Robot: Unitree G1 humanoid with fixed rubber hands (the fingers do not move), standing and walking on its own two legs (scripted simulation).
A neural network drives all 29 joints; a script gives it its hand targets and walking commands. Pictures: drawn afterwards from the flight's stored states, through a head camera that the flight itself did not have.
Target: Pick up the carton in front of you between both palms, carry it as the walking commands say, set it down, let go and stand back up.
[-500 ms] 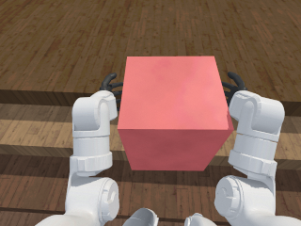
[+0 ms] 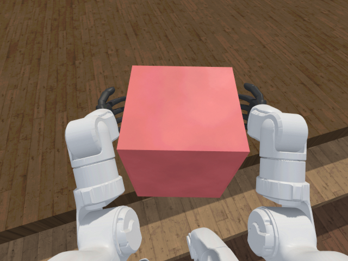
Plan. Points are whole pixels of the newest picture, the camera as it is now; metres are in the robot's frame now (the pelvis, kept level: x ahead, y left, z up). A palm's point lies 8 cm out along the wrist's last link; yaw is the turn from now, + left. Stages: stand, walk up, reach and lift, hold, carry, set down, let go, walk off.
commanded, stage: carry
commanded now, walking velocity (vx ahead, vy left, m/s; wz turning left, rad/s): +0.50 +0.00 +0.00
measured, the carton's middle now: (180, 138) +0.36 -0.05 +0.07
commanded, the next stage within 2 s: none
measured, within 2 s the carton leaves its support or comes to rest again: neither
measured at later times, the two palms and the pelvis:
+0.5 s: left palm out of the picture +0.65 +0.18 +0.28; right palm out of the picture +0.70 -0.12 +0.28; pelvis +0.32 -0.04 +0.14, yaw +2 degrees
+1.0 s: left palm out of the picture +1.01 +0.19 +0.43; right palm out of the picture +0.99 -0.11 +0.44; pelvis +0.64 +0.07 +0.28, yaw -1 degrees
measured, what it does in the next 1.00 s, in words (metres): climbs: right foot 0.14 m higher, then left foot 0.13 m higher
